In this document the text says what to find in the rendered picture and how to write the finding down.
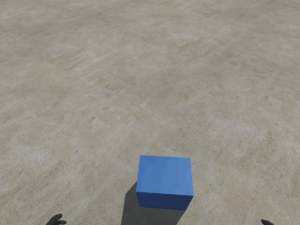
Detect robot left hand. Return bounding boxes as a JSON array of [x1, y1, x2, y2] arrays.
[[46, 214, 67, 225]]

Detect carton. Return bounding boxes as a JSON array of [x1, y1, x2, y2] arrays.
[[136, 155, 194, 211]]

